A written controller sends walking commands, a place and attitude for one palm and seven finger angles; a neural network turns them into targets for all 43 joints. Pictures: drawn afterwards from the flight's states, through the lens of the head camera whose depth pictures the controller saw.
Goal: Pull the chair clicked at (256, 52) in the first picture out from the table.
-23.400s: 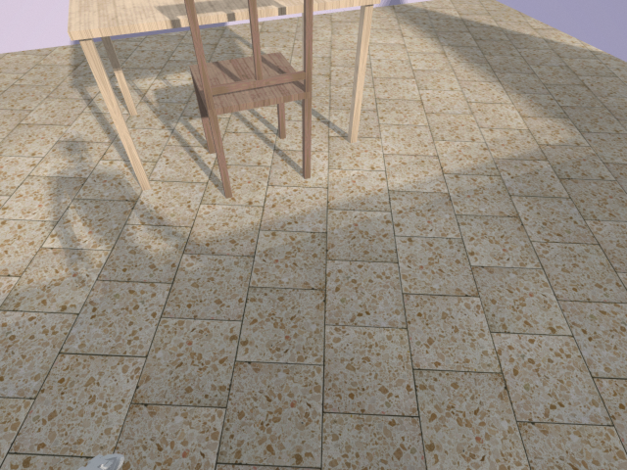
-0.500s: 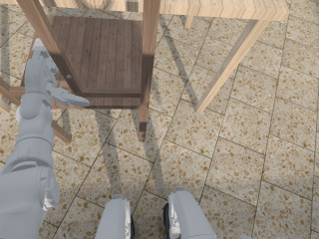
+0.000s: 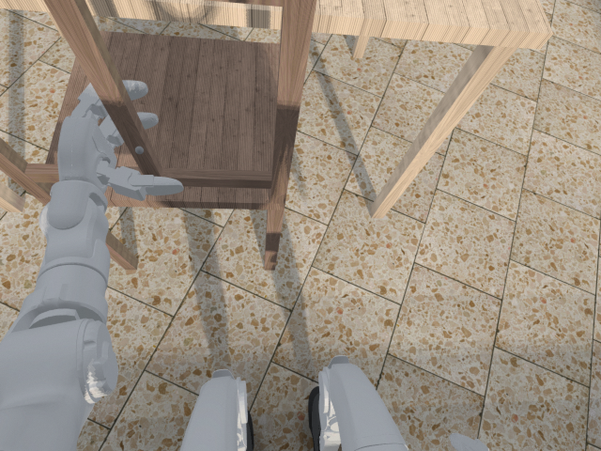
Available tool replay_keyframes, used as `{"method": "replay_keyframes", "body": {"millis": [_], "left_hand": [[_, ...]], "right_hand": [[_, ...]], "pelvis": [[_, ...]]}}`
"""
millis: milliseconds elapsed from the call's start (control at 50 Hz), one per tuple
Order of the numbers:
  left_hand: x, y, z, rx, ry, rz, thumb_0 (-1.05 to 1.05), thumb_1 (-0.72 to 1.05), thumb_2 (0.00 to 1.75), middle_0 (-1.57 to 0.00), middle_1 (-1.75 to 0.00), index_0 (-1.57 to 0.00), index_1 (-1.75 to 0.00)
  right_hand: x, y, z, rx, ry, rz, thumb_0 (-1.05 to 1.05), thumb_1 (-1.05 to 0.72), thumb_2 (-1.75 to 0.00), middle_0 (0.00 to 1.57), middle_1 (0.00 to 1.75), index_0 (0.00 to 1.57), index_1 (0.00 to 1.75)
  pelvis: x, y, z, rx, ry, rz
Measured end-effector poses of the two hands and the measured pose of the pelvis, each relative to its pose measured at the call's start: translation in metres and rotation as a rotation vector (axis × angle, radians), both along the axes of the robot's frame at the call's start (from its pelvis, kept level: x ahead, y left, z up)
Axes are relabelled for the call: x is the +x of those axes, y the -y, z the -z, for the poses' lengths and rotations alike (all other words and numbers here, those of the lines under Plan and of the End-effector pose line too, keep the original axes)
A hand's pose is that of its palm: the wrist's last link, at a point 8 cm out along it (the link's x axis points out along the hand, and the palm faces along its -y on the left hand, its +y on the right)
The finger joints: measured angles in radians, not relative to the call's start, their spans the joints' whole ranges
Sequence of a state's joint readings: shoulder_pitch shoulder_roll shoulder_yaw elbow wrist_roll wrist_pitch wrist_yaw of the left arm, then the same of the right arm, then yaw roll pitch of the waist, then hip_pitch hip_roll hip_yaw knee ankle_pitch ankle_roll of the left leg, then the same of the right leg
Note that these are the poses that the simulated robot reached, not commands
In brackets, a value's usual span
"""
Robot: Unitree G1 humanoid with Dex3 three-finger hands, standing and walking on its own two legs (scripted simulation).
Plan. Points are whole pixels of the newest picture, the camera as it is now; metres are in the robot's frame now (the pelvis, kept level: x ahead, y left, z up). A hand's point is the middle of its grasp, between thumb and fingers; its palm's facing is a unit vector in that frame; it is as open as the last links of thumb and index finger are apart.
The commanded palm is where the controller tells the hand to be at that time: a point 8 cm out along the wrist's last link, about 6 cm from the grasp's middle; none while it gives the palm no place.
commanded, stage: hook a spindle and tug to test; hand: left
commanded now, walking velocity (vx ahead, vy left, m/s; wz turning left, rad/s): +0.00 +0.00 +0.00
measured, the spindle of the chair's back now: (119, 106) +0.53 +0.20 +0.05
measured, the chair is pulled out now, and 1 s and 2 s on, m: -0.02 0.02 0.12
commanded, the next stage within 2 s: step backward, pulling the chair out in 1.00 s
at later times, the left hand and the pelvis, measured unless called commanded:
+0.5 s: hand (141, 149) +0.49 +0.18 +0.02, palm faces +0.00 -1.00 -0.01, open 5.9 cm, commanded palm +0.45 +0.21 +0.03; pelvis +0.02 +0.00 +0.01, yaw -1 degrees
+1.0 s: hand (143, 173) +0.45 +0.17 +0.03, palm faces -0.02 -1.00 -0.02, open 5.9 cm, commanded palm +0.43 +0.22 +0.03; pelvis +0.03 +0.00 +0.02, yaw +0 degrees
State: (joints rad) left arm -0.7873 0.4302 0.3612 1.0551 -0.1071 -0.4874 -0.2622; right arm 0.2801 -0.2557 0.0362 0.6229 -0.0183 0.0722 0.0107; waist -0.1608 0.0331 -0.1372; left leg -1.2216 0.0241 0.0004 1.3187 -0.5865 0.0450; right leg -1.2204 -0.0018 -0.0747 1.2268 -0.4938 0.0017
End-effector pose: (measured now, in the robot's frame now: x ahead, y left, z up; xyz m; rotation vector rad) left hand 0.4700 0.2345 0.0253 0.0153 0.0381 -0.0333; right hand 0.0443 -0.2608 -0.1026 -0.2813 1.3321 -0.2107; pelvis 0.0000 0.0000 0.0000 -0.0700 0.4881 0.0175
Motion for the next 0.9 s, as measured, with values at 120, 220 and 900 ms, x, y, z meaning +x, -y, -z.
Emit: {"method": "replay_keyframes", "body": {"millis": [120, 220, 900], "left_hand": [[0.002, -0.001, 0.0, 0.002, -0.004, -0.014, -0.01, -0.05, 0.49, -0.41, -1.25, -0.42, -1.26], [0.002, 0.001, 0.0, -0.006, -0.006, -0.028, 0.0, 0.21, 0.6, -0.39, -1.3, -0.41, -1.34], [-0.029, 0.008, -0.002, 0.004, -0.023, -0.015, 0.01, 0.7, 0.76, -0.32, -1.33, -0.33, -1.41]], "right_hand": [[-0.002, -0.001, 0.0, 0.004, -0.005, 0.006, 0.01, -0.9, -0.9, 0.2, 0.3, 0.2, 0.3], [-0.005, -0.003, -0.002, 0.01, -0.014, 0.023, 0.01, -0.9, -0.9, 0.2, 0.3, 0.2, 0.3], [0.058, -0.001, -0.016, 0.05, 0.116, 0.002, 0.01, -0.9, -0.9, 0.2, 0.3, 0.2, 0.3]], "pelvis": [[0.001, -0.001, 0.0, 0.0, -0.001, 0.001], [0.003, -0.001, -0.003, 0.0, -0.001, 0.006], [0.033, 0.003, -0.021, 0.018, 0.016, 0.018]]}}
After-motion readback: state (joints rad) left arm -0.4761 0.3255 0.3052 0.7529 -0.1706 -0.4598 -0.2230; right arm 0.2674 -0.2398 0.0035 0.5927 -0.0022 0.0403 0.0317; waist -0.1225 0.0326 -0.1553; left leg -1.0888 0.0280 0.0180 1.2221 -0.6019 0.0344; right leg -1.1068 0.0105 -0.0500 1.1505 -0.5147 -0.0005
